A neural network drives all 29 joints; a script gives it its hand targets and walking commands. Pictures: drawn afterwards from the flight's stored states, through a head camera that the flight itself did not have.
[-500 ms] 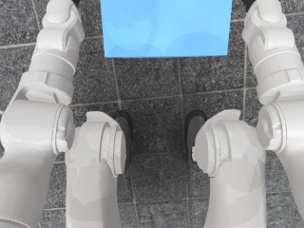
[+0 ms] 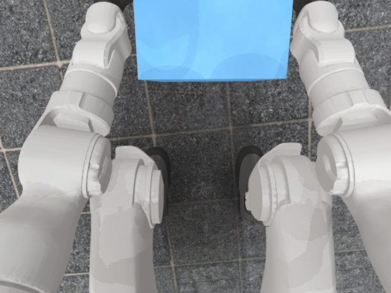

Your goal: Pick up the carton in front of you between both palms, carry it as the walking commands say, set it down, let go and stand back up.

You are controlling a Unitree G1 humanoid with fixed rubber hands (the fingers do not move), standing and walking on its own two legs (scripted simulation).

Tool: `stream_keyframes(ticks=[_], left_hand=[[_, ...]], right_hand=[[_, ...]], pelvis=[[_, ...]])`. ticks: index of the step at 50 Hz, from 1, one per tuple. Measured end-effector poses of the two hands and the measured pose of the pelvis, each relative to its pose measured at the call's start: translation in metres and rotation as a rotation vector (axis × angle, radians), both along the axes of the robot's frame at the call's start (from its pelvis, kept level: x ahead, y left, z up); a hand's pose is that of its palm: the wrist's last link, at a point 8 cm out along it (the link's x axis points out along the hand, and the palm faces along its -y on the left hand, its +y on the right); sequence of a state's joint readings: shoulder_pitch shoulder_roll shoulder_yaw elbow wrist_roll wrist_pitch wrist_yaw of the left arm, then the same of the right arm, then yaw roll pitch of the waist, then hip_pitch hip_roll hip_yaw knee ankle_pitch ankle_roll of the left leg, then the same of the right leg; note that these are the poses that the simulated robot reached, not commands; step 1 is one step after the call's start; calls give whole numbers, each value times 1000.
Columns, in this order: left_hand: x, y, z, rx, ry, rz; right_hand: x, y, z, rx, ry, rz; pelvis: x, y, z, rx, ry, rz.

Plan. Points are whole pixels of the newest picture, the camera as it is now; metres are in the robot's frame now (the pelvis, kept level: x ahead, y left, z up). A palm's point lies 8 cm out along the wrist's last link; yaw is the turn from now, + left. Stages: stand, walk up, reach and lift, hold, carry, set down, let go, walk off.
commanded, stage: reach and lift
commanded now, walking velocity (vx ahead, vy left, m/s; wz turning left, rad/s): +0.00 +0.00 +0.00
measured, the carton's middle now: (208, 24) +0.52 -0.01 -0.25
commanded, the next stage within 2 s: none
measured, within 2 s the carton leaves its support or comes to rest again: leaves its support in 0.20 s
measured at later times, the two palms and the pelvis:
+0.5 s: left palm out of the picture +0.53 +0.15 -0.06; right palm out of the picture +0.53 -0.15 -0.06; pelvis +0.00 +0.00 +0.02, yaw +0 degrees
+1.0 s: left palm out of the picture +0.48 +0.15 +0.11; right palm out of the picture +0.48 -0.15 +0.11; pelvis +0.00 +0.00 +0.15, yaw +0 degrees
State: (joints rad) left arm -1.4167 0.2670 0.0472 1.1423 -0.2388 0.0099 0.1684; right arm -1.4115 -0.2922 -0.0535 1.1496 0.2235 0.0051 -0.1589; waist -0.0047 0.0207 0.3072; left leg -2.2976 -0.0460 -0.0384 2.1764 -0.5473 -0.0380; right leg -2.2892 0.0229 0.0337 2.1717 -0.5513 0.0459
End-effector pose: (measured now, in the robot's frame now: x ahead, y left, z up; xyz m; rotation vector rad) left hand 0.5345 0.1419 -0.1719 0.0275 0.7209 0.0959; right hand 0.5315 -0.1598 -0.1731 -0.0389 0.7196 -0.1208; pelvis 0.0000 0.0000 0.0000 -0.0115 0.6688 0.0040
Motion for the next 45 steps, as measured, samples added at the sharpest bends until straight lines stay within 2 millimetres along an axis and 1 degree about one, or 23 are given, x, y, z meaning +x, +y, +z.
stream_keyframes(ticks=[6, 10, 13, 15, 18, 22, 26, 30, 36, 45], left_hand=[[2, -1, 2, 17, 23, 6], [2, 3, 5, 10, 31, 20], [1, 6, 14, 19, 23, 23], [1, 8, 23, 20, 10, 31], [1, 8, 44, -4, -26, 46], [-2, 5, 84, -8, -58, 45], [-13, 4, 125, -15, -53, 53], [-27, 6, 158, -17, -39, 58], [-39, 5, 197, -14, -24, 55], [-48, 8, 248, -24, -52, 71]], right_hand=[[0, 0, 1, 6, 21, -16], [3, 4, 5, 3, 29, -4], [4, 7, 11, 18, 20, -8], [5, 9, 19, 25, 8, -6], [5, 9, 42, 22, -28, -8], [1, 6, 83, 43, -60, -33], [-9, 6, 125, 36, -56, -36], [-21, 8, 161, 31, -41, -31], [-36, 6, 197, 31, -26, -33], [-43, 9, 248, 49, -55, -38]], pelvis=[[-2, -1, -2, 4, -13, -4], [-1, -1, -6, 8, -31, -7], [0, -1, -8, 8, -32, -6], [0, -1, -8, 8, -24, -2], [0, -1, -4, 7, -11, 6], [0, 0, 7, 2, 19, 7], [0, 1, 27, 2, 53, 6], [-2, 0, 53, 0, 79, 5], [-5, -1, 86, 1, 83, 6], [-2, -3, 127, 5, 60, 2]])
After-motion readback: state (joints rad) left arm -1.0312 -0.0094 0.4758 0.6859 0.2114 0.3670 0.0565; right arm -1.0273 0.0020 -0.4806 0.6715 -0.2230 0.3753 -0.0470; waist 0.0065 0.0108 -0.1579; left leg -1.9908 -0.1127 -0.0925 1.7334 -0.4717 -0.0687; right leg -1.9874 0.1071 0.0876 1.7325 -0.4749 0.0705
